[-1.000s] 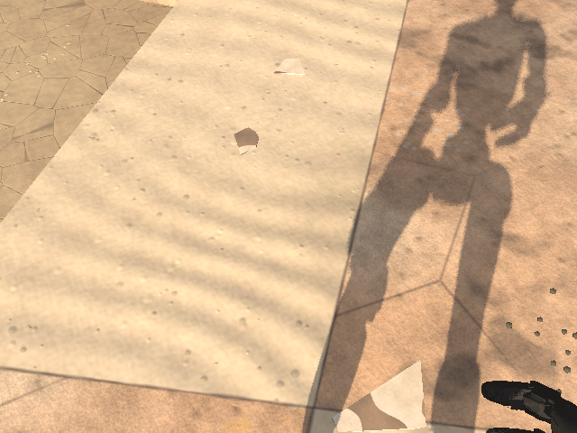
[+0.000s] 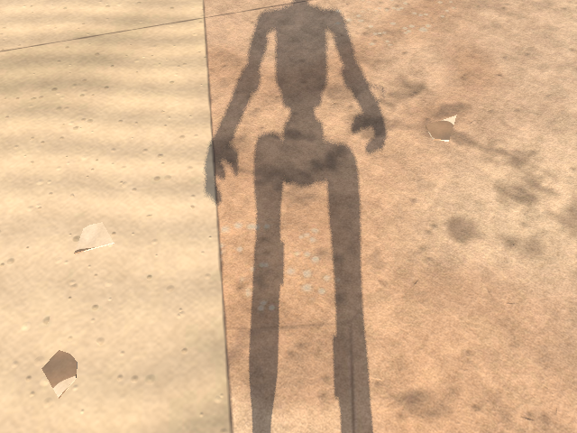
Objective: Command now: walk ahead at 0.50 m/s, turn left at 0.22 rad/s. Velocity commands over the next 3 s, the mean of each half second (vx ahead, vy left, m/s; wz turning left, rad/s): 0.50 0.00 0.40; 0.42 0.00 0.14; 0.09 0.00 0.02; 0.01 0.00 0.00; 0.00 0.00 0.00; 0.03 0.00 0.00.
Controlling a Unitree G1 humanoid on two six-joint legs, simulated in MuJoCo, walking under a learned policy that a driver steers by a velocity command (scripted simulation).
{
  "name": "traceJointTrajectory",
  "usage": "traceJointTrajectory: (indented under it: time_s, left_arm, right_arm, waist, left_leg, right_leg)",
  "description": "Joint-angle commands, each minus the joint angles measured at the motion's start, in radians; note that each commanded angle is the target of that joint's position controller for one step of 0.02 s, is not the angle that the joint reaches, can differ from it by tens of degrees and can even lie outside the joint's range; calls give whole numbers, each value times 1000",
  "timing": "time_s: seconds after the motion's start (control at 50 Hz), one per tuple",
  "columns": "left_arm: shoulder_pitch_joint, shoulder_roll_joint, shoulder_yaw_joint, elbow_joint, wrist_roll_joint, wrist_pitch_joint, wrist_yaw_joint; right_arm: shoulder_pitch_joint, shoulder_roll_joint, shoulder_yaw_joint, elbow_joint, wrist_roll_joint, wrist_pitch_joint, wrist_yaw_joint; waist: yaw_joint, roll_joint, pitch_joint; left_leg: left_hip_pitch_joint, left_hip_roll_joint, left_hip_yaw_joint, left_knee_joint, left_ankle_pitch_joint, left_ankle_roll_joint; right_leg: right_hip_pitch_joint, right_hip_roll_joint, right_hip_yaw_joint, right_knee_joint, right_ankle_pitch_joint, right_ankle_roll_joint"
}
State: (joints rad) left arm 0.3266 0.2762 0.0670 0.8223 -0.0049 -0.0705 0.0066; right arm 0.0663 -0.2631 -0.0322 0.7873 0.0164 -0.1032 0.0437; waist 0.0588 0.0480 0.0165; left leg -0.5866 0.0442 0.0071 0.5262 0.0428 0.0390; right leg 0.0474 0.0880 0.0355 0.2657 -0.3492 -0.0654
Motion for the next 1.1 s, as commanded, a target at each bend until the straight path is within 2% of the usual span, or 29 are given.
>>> traceJointTrajectory:
  time_s: [0.02, 0.04, 0.06, 0.08, 0.1, 0.12, 0.14, 0.16, 0.18, 0.26, 0.36, 0.48, 0.52, 0.54, 0.56, 0.58, 0.6, 0.62, 0.64, 0.66, 0.72, 0.82, 0.92, 0.98, 1.0, 1.02, 1.04, 1.06, 1.1]
  left_arm:
    - [7, 174, 44, -30, 6, 6, 14]
    - [-16, 174, 41, -37, 8, 14, 17]
    - [-21, 162, 32, -54, 14, 18, 23]
    - [85, 89, 7, -86, 28, -1, 17]
    - [90, 60, -8, -76, 18, -27, 3]
    - [6, 134, 4, -103, -17, -53, -11]
    - [-82, 142, 3, -130, -30, -66, -15]
    - [-124, 136, 3, -140, -11, -72, -13]
    - [-121, 143, 12, -144, 12, -68, -6]
    - [-102, 100, 7, -163, 25, -37, 6]
    - [-280, 55, -10, -216, 17, -40, 4]
    - [-349, 93, 2, -240, 2, -67, -26]
    - [-262, 115, 15, -220, 6, -75, -24]
    - [-158, 148, 30, -201, 17, -80, -18]
    - [5, 206, 44, -185, 26, -79, -11]
    - [92, 277, 68, -128, 19, -63, -20]
    - [97, 180, 48, -131, -9, -59, -25]
    - [47, 128, 32, -137, -9, -55, -23]
    - [-8, 118, 23, -145, 4, -48, -23]
    - [-39, 102, 16, -142, 8, -44, -25]
    - [-52, 89, 9, -128, 8, -47, -27]
    - [-39, 149, 22, -94, -1, -33, -14]
    - [34, 158, 18, -40, -11, -6, -6]
    - [-7, 164, 19, -36, -16, 4, 2]
    - [11, 143, 11, -34, -7, 1, 2]
    - [46, 93, -9, -56, 23, -8, 2]
    - [201, 16, -39, -23, 17, -6, -2]
    - [189, 101, -21, -2, 4, 8, -5]
    - [60, 124, -8, -22, -7, 41, 7]
  right_arm:
    - [-28, -132, -37, -78, 4, -16, 13]
    - [89, -161, -56, -46, 1, -12, 10]
    - [232, -204, -76, -16, -4, -7, 3]
    - [335, -302, -100, -16, -12, -2, -2]
    - [368, -248, -89, 2, 8, 3, 2]
    - [324, -197, -73, -9, 12, 6, -1]
    - [261, -171, -66, -33, 3, 10, -6]
    - [208, -153, -59, -46, -5, 12, -7]
    - [178, -133, -51, -60, -12, 11, -10]
    - [179, -163, -60, -77, -7, 15, -29]
    - [254, -185, -72, -61, 11, 34, -54]
    - [330, -163, -66, -37, 7, 55, -64]
    - [307, -160, -65, -42, 2, 59, -62]
    - [295, -132, -54, -53, -4, 56, -57]
    - [291, -95, -37, -77, -22, 52, -56]
    - [462, -31, -17, -75, 7, 39, -52]
    - [426, -125, -30, -58, 19, 33, -53]
    - [293, -172, -44, -79, 19, 31, -51]
    - [220, -158, -40, -99, 6, 30, -51]
    - [183, -146, -42, -112, -9, 26, -48]
    - [212, -95, -35, -110, -6, 30, -39]
    - [79, -45, -11, -146, -19, 25, -34]
    - [-10, -64, -19, -166, -15, 15, -18]
    - [74, -103, -40, -142, -30, 12, -16]
    - [136, -144, -53, -124, -38, 10, -23]
    - [219, -214, -64, -123, -58, 12, -34]
    - [231, -172, -47, -118, -65, 28, -35]
    - [242, -111, -32, -108, -36, 44, -27]
    - [126, -94, -24, -106, -22, 55, -22]
  waist:
    - [-41, -145, -29]
    - [-106, -133, -103]
    - [-169, -90, -197]
    - [-135, 113, -330]
    - [-143, 219, -394]
    - [-164, 128, -272]
    - [-154, 37, -161]
    - [-120, -45, -70]
    - [-87, -49, -51]
    - [-48, 7, -39]
    - [-115, 26, -25]
    - [-135, 58, -27]
    - [-79, 79, -49]
    - [-28, 65, -133]
    - [38, -41, -275]
    - [-25, -377, -365]
    - [9, -267, -289]
    - [32, -164, -145]
    - [13, -87, -75]
    - [-7, -79, -22]
    - [-53, -145, -31]
    - [-32, -122, -2]
    - [-5, -144, -41]
    - [-76, -138, -85]
    - [-97, -101, -127]
    - [-102, 29, -253]
    - [-67, 221, -395]
    - [-90, 147, -404]
    - [-73, 41, -220]
  left_leg:
    - [45, -39, 21, 1, -123, 60]
    - [205, -82, 54, -18, -109, 85]
    - [444, -40, -26, -7, -56, 124]
    - [818, 192, -442, -7, -97, 281]
    - [980, 292, -813, -193, -286, 371]
    - [916, 268, -745, -230, -427, 314]
    - [772, 233, -617, -245, -407, 276]
    - [613, 196, -525, -267, -306, 259]
    - [521, 165, -465, -285, -200, 246]
    - [376, 105, -341, -321, 28, 257]
    - [316, 27, -263, -293, -11, 183]
    - [490, 105, -386, -175, -60, 155]
    - [514, 95, -387, -91, 78, 133]
    - [480, 47, -349, 44, 148, 106]
    - [346, -20, -269, 312, -21, 71]
    - [-23, -160, -165, 627, -568, 0]
    - [-165, -97, -206, 736, -617, -2]
    - [-203, -61, -195, 759, -524, -1]
    - [-181, -23, -152, 727, -451, -4]
    - [-170, 4, -134, 668, -404, -10]
    - [-74, 43, -92, 549, -362, -25]
    - [-15, 39, -36, 236, -161, -56]
    - [119, -28, -25, 37, 17, -35]
    - [279, -51, -23, -76, 50, 12]
    - [407, -20, -37, -106, 226, 41]
    - [661, 161, -200, -11, 654, 117]
    - [849, 367, -426, -2, 810, 293]
    - [791, 333, -456, -36, 639, 291]
    - [597, 256, -370, -117, 307, 224]
  right_leg:
    - [74, -315, 45, 104, 845, -94]
    - [55, -280, 2, 256, 994, -72]
    - [-72, -240, -37, 475, 916, -38]
    - [-443, -105, -71, 858, 482, 39]
    - [-702, 12, 31, 1059, -189, 69]
    - [-821, -58, 107, 1114, -156, 45]
    - [-833, -104, 88, 1070, -75, 31]
    - [-804, -137, 71, 976, -24, 32]
    - [-737, -167, 72, 893, 16, 38]
    - [-663, -173, 32, 716, 83, 98]
    - [-575, -108, 14, 362, 399, 132]
    - [-537, -90, 33, 207, 362, 89]
    - [-417, -78, 2, 148, 317, 39]
    - [-238, -123, 31, 159, 338, -7]
    - [19, -281, 206, 191, 358, -79]
    - [322, -483, 641, 127, 197, -261]
    - [287, -487, 736, 57, -53, -242]
    - [163, -437, 589, 36, -62, -195]
    - [40, -393, 477, 13, 37, -171]
    - [-46, -359, 408, -11, 144, -171]
    - [-148, -298, 274, -63, 316, -165]
    - [-213, -267, 110, -88, 585, -155]
    - [-157, -259, 55, 11, 696, -96]
    - [-137, -247, 66, 151, 684, -48]
    - [-172, -198, 41, 257, 650, -13]
    - [-328, -129, 0, 478, 361, 40]
    - [-503, -67, 12, 741, -282, 99]
    - [-524, -95, 77, 810, -375, 114]
    - [-595, -143, 51, 821, -291, 134]
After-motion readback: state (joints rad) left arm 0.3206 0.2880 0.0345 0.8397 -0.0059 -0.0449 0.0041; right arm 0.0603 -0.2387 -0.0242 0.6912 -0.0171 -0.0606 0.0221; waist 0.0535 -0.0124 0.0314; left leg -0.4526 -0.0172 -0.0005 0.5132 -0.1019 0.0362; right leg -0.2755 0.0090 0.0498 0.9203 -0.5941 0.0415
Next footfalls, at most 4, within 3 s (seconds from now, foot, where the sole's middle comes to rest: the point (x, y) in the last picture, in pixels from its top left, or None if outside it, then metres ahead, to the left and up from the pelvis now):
0.06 left None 0.22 0.11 -0.77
0.54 right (342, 414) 0.51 -0.04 -0.77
1.00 left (220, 344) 0.67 0.26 -0.77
1.30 right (324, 340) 0.70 0.01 -0.77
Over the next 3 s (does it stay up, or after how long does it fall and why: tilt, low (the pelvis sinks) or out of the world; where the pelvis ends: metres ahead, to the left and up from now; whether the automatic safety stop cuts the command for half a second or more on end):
stays up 0.66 0.13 0.00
